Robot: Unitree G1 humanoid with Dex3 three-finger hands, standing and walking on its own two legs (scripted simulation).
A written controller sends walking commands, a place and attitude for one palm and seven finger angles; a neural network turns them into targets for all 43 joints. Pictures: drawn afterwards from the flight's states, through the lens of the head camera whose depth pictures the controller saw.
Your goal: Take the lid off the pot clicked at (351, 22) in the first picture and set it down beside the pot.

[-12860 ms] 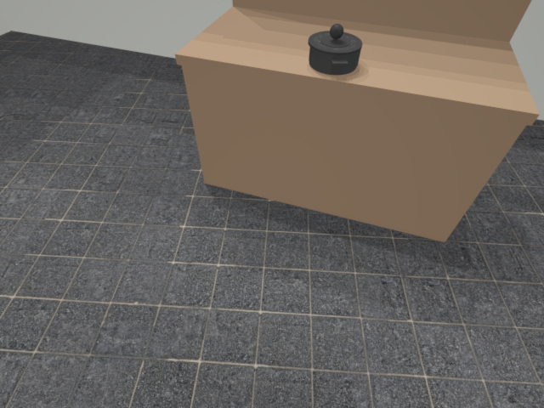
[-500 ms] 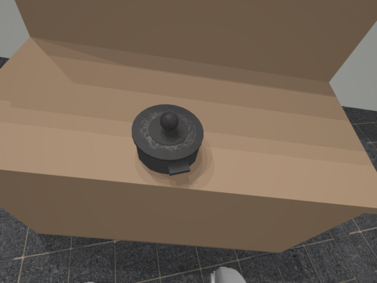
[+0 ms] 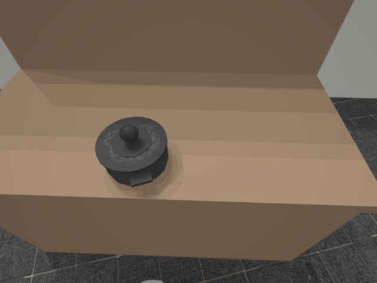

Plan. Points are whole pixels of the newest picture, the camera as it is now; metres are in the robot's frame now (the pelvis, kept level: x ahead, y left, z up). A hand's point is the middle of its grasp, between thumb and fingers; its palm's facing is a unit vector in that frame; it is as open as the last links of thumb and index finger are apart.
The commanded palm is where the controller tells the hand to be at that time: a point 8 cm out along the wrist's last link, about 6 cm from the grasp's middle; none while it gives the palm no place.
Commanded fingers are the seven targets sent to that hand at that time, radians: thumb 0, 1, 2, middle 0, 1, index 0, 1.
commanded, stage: come to a stop and stand still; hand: left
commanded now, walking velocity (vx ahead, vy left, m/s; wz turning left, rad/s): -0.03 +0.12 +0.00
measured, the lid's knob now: (129, 133) +0.44 +0.18 +0.04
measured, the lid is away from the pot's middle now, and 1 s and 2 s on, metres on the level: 0.00 0.00 0.00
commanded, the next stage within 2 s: look again from close up in 1.12 s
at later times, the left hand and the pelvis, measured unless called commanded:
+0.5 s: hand out of the picture -0.03 +0.29 -0.17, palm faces +0.03 -0.96 -0.27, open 7.4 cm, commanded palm none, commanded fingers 0.00 0.90 0.90 -0.20 -0.30 -0.20 -0.30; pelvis -0.02 +0.09 -0.01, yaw +0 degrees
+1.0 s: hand out of the picture +0.02 +0.27 -0.18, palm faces +0.01 -0.98 -0.18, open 7.4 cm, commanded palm none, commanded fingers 0.00 0.90 0.90 -0.20 -0.30 -0.20 -0.30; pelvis +0.01 +0.10 -0.01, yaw +0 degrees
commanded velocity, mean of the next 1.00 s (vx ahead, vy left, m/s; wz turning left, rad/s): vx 0.00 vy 0.01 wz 0.00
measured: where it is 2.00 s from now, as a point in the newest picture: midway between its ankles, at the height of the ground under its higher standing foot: outside the picture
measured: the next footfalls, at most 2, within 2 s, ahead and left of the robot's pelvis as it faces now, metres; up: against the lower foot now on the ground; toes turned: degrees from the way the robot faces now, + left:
left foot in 0.22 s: +0.02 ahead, +0.14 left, +0.00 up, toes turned +3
